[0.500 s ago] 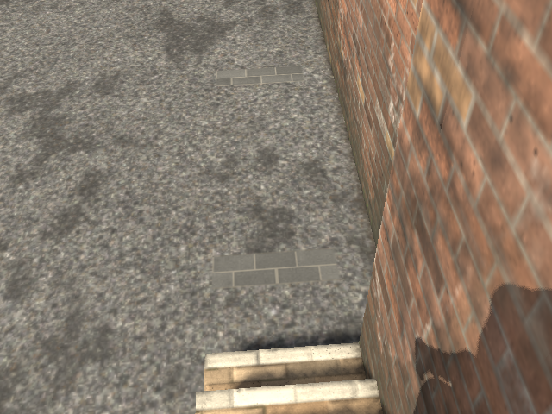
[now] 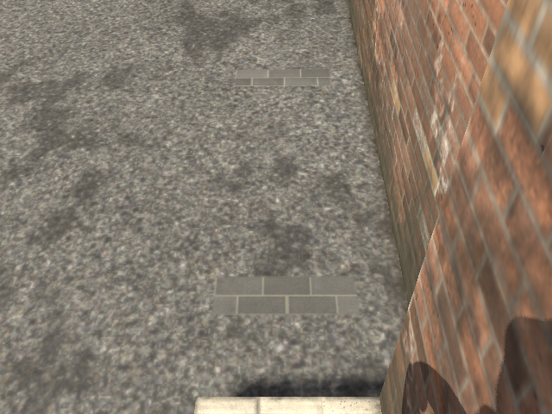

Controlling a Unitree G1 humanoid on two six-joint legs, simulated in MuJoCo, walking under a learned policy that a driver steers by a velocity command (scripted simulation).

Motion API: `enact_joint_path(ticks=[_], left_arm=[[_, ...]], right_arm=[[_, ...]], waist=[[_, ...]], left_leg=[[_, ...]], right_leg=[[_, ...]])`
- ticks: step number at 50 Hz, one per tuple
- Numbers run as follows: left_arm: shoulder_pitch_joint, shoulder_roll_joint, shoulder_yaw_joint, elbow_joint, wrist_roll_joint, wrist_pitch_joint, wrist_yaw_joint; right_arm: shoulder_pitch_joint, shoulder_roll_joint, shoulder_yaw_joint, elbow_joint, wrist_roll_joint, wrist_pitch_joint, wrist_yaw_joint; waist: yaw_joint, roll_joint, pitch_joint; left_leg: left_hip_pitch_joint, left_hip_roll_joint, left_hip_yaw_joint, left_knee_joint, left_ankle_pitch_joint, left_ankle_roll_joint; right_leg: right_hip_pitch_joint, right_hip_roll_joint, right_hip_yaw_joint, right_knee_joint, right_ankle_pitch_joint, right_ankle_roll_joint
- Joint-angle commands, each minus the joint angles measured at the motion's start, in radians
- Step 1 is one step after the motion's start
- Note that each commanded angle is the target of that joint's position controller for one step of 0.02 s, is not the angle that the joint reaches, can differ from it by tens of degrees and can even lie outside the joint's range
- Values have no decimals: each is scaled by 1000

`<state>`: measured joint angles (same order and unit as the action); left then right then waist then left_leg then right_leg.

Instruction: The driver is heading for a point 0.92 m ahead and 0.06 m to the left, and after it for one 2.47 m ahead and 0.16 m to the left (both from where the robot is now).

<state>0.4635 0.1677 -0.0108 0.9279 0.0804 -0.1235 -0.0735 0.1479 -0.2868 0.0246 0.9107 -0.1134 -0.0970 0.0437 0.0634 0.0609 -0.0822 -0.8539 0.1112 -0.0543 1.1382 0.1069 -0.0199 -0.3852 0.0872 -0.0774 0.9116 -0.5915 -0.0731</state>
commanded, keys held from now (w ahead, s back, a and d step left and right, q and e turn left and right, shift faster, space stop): w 0.60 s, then no key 0.40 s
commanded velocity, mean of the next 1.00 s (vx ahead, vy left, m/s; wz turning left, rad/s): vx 0.40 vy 0.00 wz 0.00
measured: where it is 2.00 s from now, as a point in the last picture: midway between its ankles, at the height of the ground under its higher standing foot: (280, 399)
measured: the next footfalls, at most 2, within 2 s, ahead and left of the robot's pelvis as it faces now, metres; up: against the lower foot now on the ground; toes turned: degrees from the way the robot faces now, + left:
left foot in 0.18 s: +0.22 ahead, +0.14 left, -0.20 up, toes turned +4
right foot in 0.68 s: +0.47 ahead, -0.10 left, -0.39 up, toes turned -3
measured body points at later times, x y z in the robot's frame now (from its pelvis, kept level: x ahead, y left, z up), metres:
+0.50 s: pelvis +0.25 +0.05 -0.20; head +0.24 +0.04 +0.25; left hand +0.38 +0.26 -0.33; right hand +0.12 -0.16 -0.34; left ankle +0.18 +0.14 -0.88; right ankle +0.43 -0.08 -0.84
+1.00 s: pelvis +0.46 +0.00 -0.39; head +0.45 -0.01 +0.06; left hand +0.47 +0.20 -0.54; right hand +0.50 -0.23 -0.54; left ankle +0.49 +0.12 -1.06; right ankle +0.43 -0.10 -1.07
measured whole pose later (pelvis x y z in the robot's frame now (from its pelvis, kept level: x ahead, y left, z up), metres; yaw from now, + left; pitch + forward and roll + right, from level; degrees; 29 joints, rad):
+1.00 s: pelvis +0.46 +0.00 -0.39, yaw +0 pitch +1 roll -4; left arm 0.37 0.13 -0.03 1.04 0.03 -0.09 -0.13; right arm 0.34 -0.23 0.03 0.96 -0.01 -0.10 0.05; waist -0.01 0.10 -0.06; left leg -0.59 0.10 -0.02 1.09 -0.34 -0.10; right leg -0.40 0.07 -0.10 0.92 -0.55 -0.04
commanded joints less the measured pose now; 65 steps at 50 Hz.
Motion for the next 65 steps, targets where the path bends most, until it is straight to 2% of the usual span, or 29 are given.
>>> enact_joint_path(ticks=[1,3,6,9,10,11,12,13,14,15,18,19,20,23,24,25,31,32,33,34,35,37,38,41,45,49,51,54,65], left_arm=[[91,50,3,-31,-26,-7,53],[13,148,30,-56,6,32,7],[-130,90,14,-122,12,17,-26],[-33,219,64,-15,19,39,-66],[196,59,50,26,22,24,-79],[155,209,100,-1,-181,52,87],[12,100,59,-111,-22,37,-17],[-53,50,50,-122,-25,42,-33],[-117,84,78,-22,-129,73,122],[-124,15,57,-18,-110,100,159],[-229,-71,28,-74,-68,132,150],[22,-11,17,42,34,97,-55],[-20,-17,66,70,-53,126,101],[-341,69,65,-32,-45,97,156],[-273,98,28,-47,90,84,-28],[-303,69,28,-35,94,87,-82],[-441,84,-20,-120,52,92,-68],[-210,55,-29,-61,58,84,-65],[32,134,19,32,21,59,-55],[344,198,54,123,24,50,-37],[276,281,69,48,9,47,-69],[235,259,75,70,35,52,-97],[99,220,61,31,-5,49,-112],[-125,-80,-45,20,-65,17,-82],[-273,189,8,-24,2,-24,-50],[-167,103,-9,28,-67,2,-77],[28,79,20,64,-110,38,-72],[-100,83,36,58,-89,58,-68],[-283,214,88,-22,-9,50,5]], right_arm=[[-40,-49,7,-22,31,1,-9],[-16,-20,10,-24,64,18,1],[281,-91,-32,45,-5,8,-21],[542,-250,-124,142,105,-9,-17],[575,-349,-131,136,105,-14,13],[492,-130,-105,52,129,30,26],[653,-322,-136,170,53,-8,11],[594,-259,-120,199,33,-7,-6],[514,-43,-82,130,78,31,-10],[466,28,-48,128,68,31,-12],[232,16,-31,88,112,38,-43],[276,-51,-10,89,29,-22,-39],[288,-53,-53,123,89,11,-41],[451,-6,-38,168,116,18,-58],[395,58,18,143,53,-30,-98],[452,4,14,182,23,-34,-88],[438,-85,-16,180,37,0,-57],[359,-128,-31,163,-8,9,-36],[312,-121,-37,149,55,17,-21],[405,-83,-20,222,24,30,24],[466,30,-29,193,65,27,52],[281,-2,-2,46,112,-6,19],[260,36,23,-11,109,5,-5],[450,135,70,59,106,45,-5],[408,-31,-2,69,57,19,63],[296,51,13,12,125,-24,-7],[126,-49,17,-16,147,-20,-18],[103,-27,22,-8,126,-10,-14],[240,3,-41,67,87,-30,-70]], waist=[[49,-35,77],[11,-80,138],[-160,-152,189],[-198,105,31],[-105,330,-192],[-130,117,-181],[-205,195,-153],[-146,2,14],[-141,-90,-3],[-102,-114,85],[26,-29,190],[56,181,276],[64,16,69],[-137,7,125],[-109,32,351],[-106,47,261],[-172,-27,238],[-64,-9,195],[51,-170,149],[160,-306,46],[39,-404,-137],[27,-140,-176],[-43,-99,-137],[-210,-82,155],[-205,-115,68],[-149,-64,81],[-10,126,26],[-42,-71,59],[-80,-123,62]], left_leg=[[-90,31,-69,-468,384,-27],[346,-37,59,-422,341,-19],[594,-54,104,-237,124,-18],[970,-24,133,-845,243,107],[1406,167,-94,-385,1051,363],[1430,290,-221,-388,1355,271],[1342,323,-396,-397,960,455],[1091,354,-486,-491,472,418],[992,346,-356,-526,372,362],[766,246,-273,-484,184,263],[138,86,-116,-727,-128,174],[-59,92,-132,-611,-323,305],[257,120,-152,-618,29,231],[686,68,-201,-484,-276,204],[432,107,-175,-307,-467,239],[411,102,-127,-324,-556,277],[399,100,-257,-266,-687,281],[327,101,-211,-36,-538,220],[362,-18,-101,188,-524,169],[224,-160,-9,665,-510,78],[-132,-237,70,1042,-940,21],[-386,-161,33,1017,-907,-10],[-443,-70,-29,937,-854,-32],[-22,76,-92,288,-324,-75],[560,-51,70,198,-88,-101],[502,36,2,-193,-277,-157],[458,25,-64,-410,14,-73],[452,-12,-22,-400,-56,-55],[509,-133,167,-254,-449,-21]], right_leg=[[90,-228,343,9,220,-154],[-299,-185,297,-70,64,-150],[-438,-196,302,93,242,-131],[-180,-63,194,850,330,-30],[-604,78,139,1311,-253,62],[-816,-35,18,1377,-271,26],[-997,18,173,1442,-194,103],[-1036,-85,269,1239,55,69],[-901,-107,183,1123,6,48],[-850,-110,208,923,213,58],[-270,-126,62,273,754,105],[-308,-153,116,688,844,30],[-232,-113,60,470,866,80],[-546,-174,89,143,982,51],[-620,-193,248,-101,1198,27],[-479,-192,177,-154,1189,8],[-118,-162,76,-479,824,42],[143,-176,94,-448,1003,10],[319,-116,-11,-773,982,4],[658,-169,-36,-655,1237,-82],[938,-331,140,-284,1716,-194],[902,-473,352,-333,1401,-271],[743,-550,465,-403,1082,-297],[-130,-316,196,-453,872,-128],[-584,-213,75,-330,676,-67],[-176,-288,250,-244,805,5],[19,-171,160,-216,687,94],[63,-149,94,-252,758,100],[0,-283,253,-309,361,-164]])
Keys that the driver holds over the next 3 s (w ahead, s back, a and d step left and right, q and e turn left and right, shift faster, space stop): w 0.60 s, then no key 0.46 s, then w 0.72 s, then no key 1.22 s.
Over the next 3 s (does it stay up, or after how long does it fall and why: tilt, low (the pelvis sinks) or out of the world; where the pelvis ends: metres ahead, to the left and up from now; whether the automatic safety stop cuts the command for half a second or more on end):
stays up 1.03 0.12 -0.74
